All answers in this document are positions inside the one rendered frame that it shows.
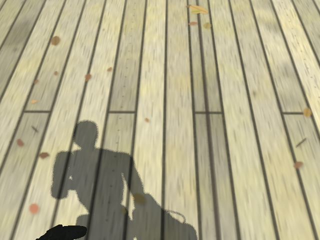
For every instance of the left robot hand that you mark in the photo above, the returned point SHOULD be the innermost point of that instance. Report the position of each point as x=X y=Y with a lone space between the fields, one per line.
x=61 y=232

